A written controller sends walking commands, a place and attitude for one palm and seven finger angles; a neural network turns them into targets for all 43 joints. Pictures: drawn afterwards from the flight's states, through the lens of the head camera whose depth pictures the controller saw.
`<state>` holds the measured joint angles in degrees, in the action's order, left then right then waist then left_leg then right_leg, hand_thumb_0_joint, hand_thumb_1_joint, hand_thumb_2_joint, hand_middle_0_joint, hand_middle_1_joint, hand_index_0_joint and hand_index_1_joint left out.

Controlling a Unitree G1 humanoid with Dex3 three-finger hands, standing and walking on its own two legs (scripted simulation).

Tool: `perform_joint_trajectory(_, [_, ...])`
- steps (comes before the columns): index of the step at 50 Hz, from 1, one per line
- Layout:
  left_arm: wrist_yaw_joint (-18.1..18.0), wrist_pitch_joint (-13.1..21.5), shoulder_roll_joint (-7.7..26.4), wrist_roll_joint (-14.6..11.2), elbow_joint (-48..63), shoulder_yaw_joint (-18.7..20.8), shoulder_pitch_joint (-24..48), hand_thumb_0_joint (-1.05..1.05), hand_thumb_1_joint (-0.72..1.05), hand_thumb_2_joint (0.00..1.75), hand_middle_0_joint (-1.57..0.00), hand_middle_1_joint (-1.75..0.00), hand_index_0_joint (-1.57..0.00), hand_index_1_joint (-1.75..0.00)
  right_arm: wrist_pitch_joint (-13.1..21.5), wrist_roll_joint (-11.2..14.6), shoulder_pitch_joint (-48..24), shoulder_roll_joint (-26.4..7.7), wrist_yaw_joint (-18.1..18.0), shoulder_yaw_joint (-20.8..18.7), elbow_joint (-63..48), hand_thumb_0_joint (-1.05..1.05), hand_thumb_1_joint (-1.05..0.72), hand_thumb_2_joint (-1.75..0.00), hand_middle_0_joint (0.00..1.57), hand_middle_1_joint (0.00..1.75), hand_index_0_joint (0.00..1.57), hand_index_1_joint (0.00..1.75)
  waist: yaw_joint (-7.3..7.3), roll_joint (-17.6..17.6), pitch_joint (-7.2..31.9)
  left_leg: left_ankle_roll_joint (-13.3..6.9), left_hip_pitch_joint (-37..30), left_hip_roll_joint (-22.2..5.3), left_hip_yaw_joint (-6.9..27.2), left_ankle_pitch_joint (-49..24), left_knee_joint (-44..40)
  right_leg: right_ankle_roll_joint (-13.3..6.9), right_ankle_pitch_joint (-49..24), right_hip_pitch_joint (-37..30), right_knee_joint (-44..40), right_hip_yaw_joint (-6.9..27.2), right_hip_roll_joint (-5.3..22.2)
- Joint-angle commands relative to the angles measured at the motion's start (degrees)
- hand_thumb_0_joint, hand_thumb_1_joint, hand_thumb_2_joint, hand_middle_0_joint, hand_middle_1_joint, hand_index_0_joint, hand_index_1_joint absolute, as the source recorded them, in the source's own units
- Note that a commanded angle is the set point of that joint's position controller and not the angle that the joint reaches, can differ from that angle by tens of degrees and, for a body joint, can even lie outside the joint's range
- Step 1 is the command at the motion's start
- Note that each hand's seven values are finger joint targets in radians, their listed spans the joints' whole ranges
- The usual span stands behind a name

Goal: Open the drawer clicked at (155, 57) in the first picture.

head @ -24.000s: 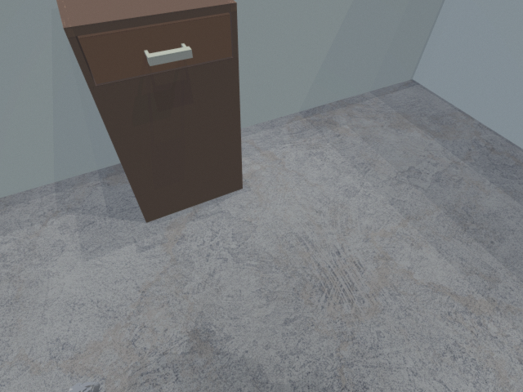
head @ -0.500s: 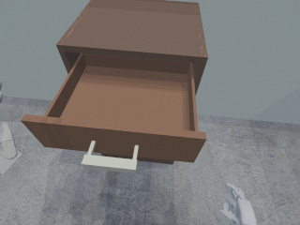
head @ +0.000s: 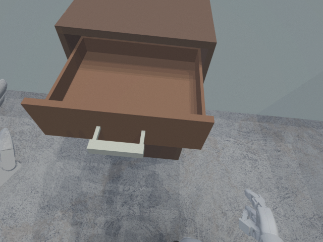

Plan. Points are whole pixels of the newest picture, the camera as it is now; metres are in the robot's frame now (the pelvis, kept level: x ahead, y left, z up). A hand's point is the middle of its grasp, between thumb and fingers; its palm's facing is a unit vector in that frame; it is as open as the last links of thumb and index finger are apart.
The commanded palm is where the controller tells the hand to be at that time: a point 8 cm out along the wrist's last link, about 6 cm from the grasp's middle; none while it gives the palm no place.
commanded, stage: step back with the hand held close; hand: left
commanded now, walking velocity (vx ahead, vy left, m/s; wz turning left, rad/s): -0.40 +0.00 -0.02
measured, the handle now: (118, 140) +0.35 +0.12 +0.03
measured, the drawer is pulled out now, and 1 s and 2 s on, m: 0.29 0.29 0.29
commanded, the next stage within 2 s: stop stepping back and stand still in 0.10 s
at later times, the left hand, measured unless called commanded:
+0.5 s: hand out of the picture +0.08 +0.19 +0.20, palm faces +0.34 -0.81 -0.48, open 7.4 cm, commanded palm +0.02 +0.24 +0.22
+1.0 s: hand out of the picture +0.04 +0.20 +0.20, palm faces +0.40 -0.81 -0.43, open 7.4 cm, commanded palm -0.02 +0.25 +0.22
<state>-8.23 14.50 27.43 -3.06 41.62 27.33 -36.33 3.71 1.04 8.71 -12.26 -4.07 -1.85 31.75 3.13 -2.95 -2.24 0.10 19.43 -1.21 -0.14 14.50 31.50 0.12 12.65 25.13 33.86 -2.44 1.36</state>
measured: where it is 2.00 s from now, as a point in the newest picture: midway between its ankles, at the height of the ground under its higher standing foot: outside the picture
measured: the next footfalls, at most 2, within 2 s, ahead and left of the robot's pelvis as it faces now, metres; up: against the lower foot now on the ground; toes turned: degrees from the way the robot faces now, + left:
right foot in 0.22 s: -0.04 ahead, -0.12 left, +0.00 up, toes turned -2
left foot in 0.52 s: -0.13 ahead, +0.09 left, +0.00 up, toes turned +1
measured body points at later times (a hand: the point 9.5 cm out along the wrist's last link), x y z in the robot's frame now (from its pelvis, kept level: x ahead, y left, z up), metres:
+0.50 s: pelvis -0.12 -0.03 +0.01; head -0.12 -0.03 +0.46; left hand +0.06 +0.23 +0.23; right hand +0.01 -0.30 -0.07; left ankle -0.17 +0.09 -0.72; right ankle -0.08 -0.12 -0.73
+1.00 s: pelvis -0.16 -0.03 +0.00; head -0.17 -0.02 +0.45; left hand +0.01 +0.24 +0.23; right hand -0.01 -0.26 -0.08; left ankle -0.17 +0.09 -0.73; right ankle -0.08 -0.12 -0.73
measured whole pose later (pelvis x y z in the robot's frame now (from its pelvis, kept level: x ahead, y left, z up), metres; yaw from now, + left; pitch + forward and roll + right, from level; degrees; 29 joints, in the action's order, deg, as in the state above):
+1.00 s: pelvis -0.16 -0.03 +0.00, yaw -1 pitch -2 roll +1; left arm -9.5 12.6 22.7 -1.4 34.6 22.6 -32.6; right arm 6.2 0.5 14.3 -9.6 -2.9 1.6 35.1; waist 1.3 -1.8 0.1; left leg 0.0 10.5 0.4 -1.1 18.0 30.3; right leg -1.1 9.6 19.2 30.1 -2.0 -0.9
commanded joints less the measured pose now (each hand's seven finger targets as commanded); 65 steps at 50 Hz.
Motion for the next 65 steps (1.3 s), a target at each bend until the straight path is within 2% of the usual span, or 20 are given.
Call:
perform_joint_trajectory(1, [-1.2,4.2,7.4,-0.8,13.8,8.3,-2.1,0.0,0.9,0.9,-0.2,-0.3,-0.2,-0.3,5.9,-1.3,-3.8,-5.1,0.5,-2.7,-7.5,0.0,-0.9,-0.9,0.2,0.3,0.2,0.3,-2.75,20.1,14.6,-8.3,-6.3,-19.6,11.8,-43.4,-9.5,1.2,15.0,-1.6,20.6,2.2,0.0])
perform_joint_trajectory(6, [-1.3,3.2,3.4,-0.4,13.7,4.1,2.0,0.0,0.9,0.9,-0.2,-0.3,-0.2,-0.3,7.1,-0.9,-2.0,-6.2,1.7,-2.4,-4.0,0.0,-0.9,-0.9,0.2,0.3,0.2,0.3,-2.65,17.1,10.3,-6.0,-10.8,-16.1,5.5,-43.4,-6.1,0.9,10.8,-2.0,10.8,0.8,-0.5])
perform_joint_trajectory(11, [0.0,2.8,4.9,-0.5,7.5,4.9,3.7,0.0,0.9,0.9,-0.2,-0.3,-0.2,-0.3,6.7,0.1,-3.5,-6.7,2.2,-1.0,-5.5,0.0,-0.9,-0.9,0.2,0.3,0.2,0.3,-3.29,7.8,7.2,-2.9,2.0,-10.8,2.4,-6.0,-0.7,1.0,-5.6,-14.5,-11.4,0.1,3.0])
perform_joint_trajectory(12, [-0.2,2.8,7.3,-0.3,6.5,6.2,4.7,0.0,0.9,0.9,-0.2,-0.3,-0.2,-0.3,6.0,0.6,-2.8,-5.8,2.2,-0.8,-6.5,0.0,-0.9,-0.9,0.2,0.3,0.2,0.3,-2.43,-1.7,6.3,-0.5,3.9,-5.0,-2.7,7.5,7.3,-1.5,-9.7,-11.8,-16.0,6.9,9.6])
perform_joint_trajectory(13, [-0.5,1.9,6.8,-1.3,5.8,5.1,3.6,0.0,0.9,0.9,-0.2,-0.3,-0.2,-0.3,5.4,1.9,-1.6,-5.3,2.2,-1.6,-7.0,0.0,-0.9,-0.9,0.2,0.3,0.2,0.3,-2.36,-13.6,9.9,0.9,6.1,2.4,-2.5,13.6,23.7,-6.6,-6.7,-9.0,-21.1,22.7,20.3])
perform_joint_trajectory(16, [-1.5,0.8,6.1,-1.3,5.5,6.4,0.0,0.0,0.9,0.9,-0.2,-0.3,-0.2,-0.3,3.2,0.7,-2.6,-3.6,1.3,0.0,-7.5,0.0,-0.9,-0.9,0.2,0.3,0.2,0.3,-1.55,-4.8,11.0,1.0,6.1,0.7,2.4,9.7,32.3,-9.0,-2.9,-8.9,-17.4,15.6,18.2])
perform_joint_trajectory(22, [-2.6,-0.1,3.8,1.3,4.0,2.8,0.6,0.0,0.9,0.9,-0.2,-0.3,-0.2,-0.3,4.6,-0.4,-2.3,-5.8,-0.1,0.0,-5.6,0.0,-0.9,-0.9,0.2,0.3,0.2,0.3,-1.7,-5.0,5.7,-2.5,-5.8,1.1,-3.0,9.0,-2.7,-4.6,15.2,-7.4,-22.2,11.4,13.1])
perform_joint_trajectory(26, [-1.9,2.0,5.7,0.8,10.0,2.8,0.9,0.0,0.9,0.9,-0.2,-0.3,-0.2,-0.3,6.6,-0.4,-1.9,-8.8,0.2,-2.0,-7.0,0.0,-0.9,-0.9,0.2,0.3,0.2,0.3,-3.03,11.9,7.5,-5.7,-7.1,-7.8,4.0,-1.8,-16.7,-0.2,2.8,-15.9,-5.9,4.1,2.6])
perform_joint_trajectory(28, [-2.3,1.9,7.1,1.1,10.5,4.8,1.0,0.0,0.9,0.9,-0.2,-0.3,-0.2,-0.3,6.2,0.0,-1.9,-7.0,0.4,-1.1,-6.4,0.0,-0.9,-0.9,0.2,0.3,0.2,0.3,-2.51,15.4,5.9,-6.1,-0.3,-8.5,6.2,11.0,-18.0,0.0,10.7,-15.2,-4.4,2.1,1.7])
perform_joint_trajectory(32, [-2.7,1.5,5.4,1.3,5.4,4.0,4.2,0.0,0.9,0.9,-0.2,-0.3,-0.2,-0.3,6.6,0.1,-1.4,-7.9,0.2,-1.5,-5.0,0.0,-0.9,-0.9,0.2,0.3,0.2,0.3,-2.13,8.8,1.4,-5.9,5.0,-7.1,4.7,10.6,-13.4,-0.4,6.3,-16.6,-4.5,2.5,0.5])
perform_joint_trajectory(36, [-2.1,1.7,4.6,1.4,0.5,2.4,7.2,0.0,0.9,0.9,-0.2,-0.3,-0.2,-0.3,5.7,0.0,-0.7,-7.2,0.0,-1.4,-4.5,0.0,-0.9,-0.9,0.2,0.3,0.2,0.3,-1.43,-2.2,-1.9,-3.9,2.8,0.3,-0.2,17.0,-0.2,-4.2,28.2,-5.7,-21.1,18.8,7.9])
perform_joint_trajectory(38, [-1.9,1.8,4.6,1.2,0.2,2.3,8.2,0.0,0.9,0.9,-0.2,-0.3,-0.2,-0.3,5.1,-0.2,0.3,-6.5,0.5,-1.3,-3.7,0.0,-0.9,-0.9,0.2,0.3,0.2,0.3,-1.0,-8.7,2.2,-3.5,-1.0,1.4,-2.1,12.2,4.5,-5.7,26.8,-6.8,-23.1,20.0,11.7])
perform_joint_trajectory(41, [-2.0,1.8,3.5,1.1,3.0,0.8,7.1,0.0,0.9,0.9,-0.2,-0.3,-0.2,-0.3,4.9,-0.6,-0.6,-6.4,0.3,-0.4,-4.3,0.0,-0.9,-0.9,0.2,0.3,0.2,0.3,-1.16,0.5,3.3,-4.4,-6.4,-0.4,0.4,13.0,-7.2,-3.8,24.0,-4.8,-17.3,12.3,7.0])
perform_joint_trajectory(44, [-2.5,1.9,3.7,1.8,6.4,1.2,8.0,0.0,0.9,0.9,-0.2,-0.3,-0.2,-0.3,5.3,-0.6,-2.2,-6.6,0.2,0.2,-5.3,0.0,-0.9,-0.9,0.2,0.3,0.2,0.3,-1.82,10.9,0.3,-7.1,3.3,-9.3,12.6,19.9,-19.3,-0.3,9.1,-10.7,-2.1,3.2,-1.5])
perform_joint_trajectory(48, [-2.4,1.4,4.4,1.8,5.3,2.1,7.4,0.0,0.9,0.9,-0.2,-0.3,-0.2,-0.3,5.6,-0.5,-2.8,-6.0,0.5,0.5,-5.3,0.0,-0.9,-0.9,0.2,0.3,0.2,0.3,-2.46,9.4,1.2,-5.2,6.3,-6.7,6.4,7.8,-14.4,0.1,0.5,-17.5,-4.9,3.1,-0.3])
perform_joint_trajectory(53, [-1.8,2.7,4.6,1.1,3.9,2.5,6.1,0.0,0.9,0.9,-0.2,-0.3,-0.2,-0.3,5.7,-0.6,-0.5,-5.8,1.2,0.1,-4.6,0.0,-0.9,-0.9,0.2,0.3,0.2,0.3,-1.93,0.2,2.8,-3.0,0.8,-0.9,2.1,8.0,-5.3,-2.3,9.5,-13.3,-17.4,13.7,5.2])
perform_joint_trajectory(54, [6.5,-8.1,-4.5,6.6,-46.3,-20.9,9.1,0.0,0.9,0.9,-0.2,-0.3,-0.2,-0.3,6.8,-0.7,0.0,-13.0,5.2,-3.7,10.7,0.0,-0.9,-0.9,0.2,0.3,0.2,0.3,0.5,-1.0,2.2,-2.0,0.1,-1.4,2.4,-0.4,8.6,-4.5,-9.5,-5.2,-7.4,10.8,11.0])
perform_joint_trajectory(56, [7.6,-14.1,-9.6,5.2,-49.3,-19.9,10.0,0.0,0.9,0.9,-0.2,-0.3,-0.2,-0.3,1.6,-1.0,9.2,-6.3,4.7,-1.9,11.2,0.0,-0.9,-0.9,0.2,0.3,0.2,0.3,0.12,-5.8,7.9,-1.8,-4.2,-1.4,3.1,-5.9,4.6,-4.9,-10.0,-6.0,-5.8,6.4,7.9])
perform_joint_trajectory(59, [7.4,-15.3,-9.3,5.3,-56.7,-21.8,15.5,0.0,0.9,0.9,-0.2,-0.3,-0.2,-0.3,-1.4,-2.2,8.4,-6.7,4.1,-0.8,10.6,0.0,-0.9,-0.9,0.2,0.3,0.2,0.3,-1.16,-10.3,3.8,-3.8,-1.7,-1.5,4.7,-4.2,2.6,-3.8,-3.3,-5.7,-6.5,6.4,5.8])
perform_joint_trajectory(65, [6.6,-15.7,-8.1,4.4,-80.0,-23.5,20.0,0.0,0.9,0.9,-0.2,-0.3,-0.2,-0.3,-2.9,-2.0,5.6,-5.7,2.7,0.5,15.0,0.0,-0.9,-0.9,0.2,0.3,0.2,0.3,-3.8,6.2,4.0,-2.9,-2.5,-3.4,4.9,-10.7,-6.8,-3.1,-13.0,-16.9,-6.6,7.2,3.0])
